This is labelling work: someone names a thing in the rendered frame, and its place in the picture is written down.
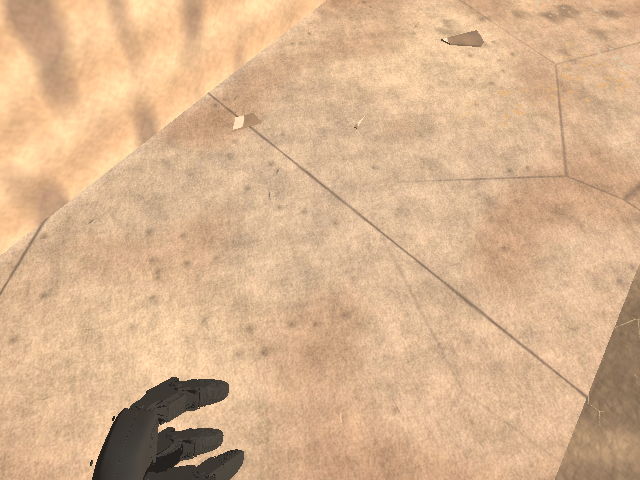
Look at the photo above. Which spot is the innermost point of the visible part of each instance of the robot left hand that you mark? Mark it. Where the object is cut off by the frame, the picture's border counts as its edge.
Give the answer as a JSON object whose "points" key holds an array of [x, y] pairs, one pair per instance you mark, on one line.
{"points": [[134, 450]]}

